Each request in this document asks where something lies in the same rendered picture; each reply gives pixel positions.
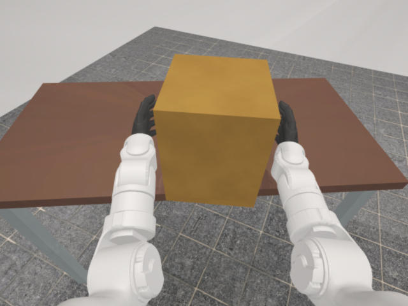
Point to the carton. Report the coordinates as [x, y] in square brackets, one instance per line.
[216, 120]

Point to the robot left hand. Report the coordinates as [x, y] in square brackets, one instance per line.
[142, 122]

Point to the robot right hand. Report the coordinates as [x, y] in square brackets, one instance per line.
[287, 129]

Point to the table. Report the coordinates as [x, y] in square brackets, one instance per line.
[64, 149]

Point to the robot left upper arm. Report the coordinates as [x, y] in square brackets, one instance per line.
[123, 275]

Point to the robot left forearm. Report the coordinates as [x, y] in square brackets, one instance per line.
[131, 215]

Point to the robot right upper arm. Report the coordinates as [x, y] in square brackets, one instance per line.
[337, 273]

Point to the robot right forearm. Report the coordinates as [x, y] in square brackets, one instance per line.
[301, 197]

